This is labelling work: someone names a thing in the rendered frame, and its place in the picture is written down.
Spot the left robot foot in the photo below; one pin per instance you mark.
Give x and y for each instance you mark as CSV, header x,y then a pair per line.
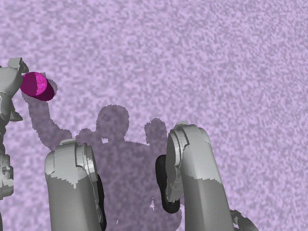
x,y
103,222

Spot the left robot hand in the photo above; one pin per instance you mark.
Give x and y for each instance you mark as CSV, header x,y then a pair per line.
x,y
11,80

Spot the left robot arm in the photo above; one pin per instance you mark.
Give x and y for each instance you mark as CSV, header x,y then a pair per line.
x,y
6,171

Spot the right robot foot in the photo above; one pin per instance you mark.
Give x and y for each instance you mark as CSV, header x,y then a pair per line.
x,y
161,177

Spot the cup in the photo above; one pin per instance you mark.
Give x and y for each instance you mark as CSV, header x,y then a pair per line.
x,y
37,86

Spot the right robot hand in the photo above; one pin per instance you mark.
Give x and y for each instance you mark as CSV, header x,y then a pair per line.
x,y
244,224

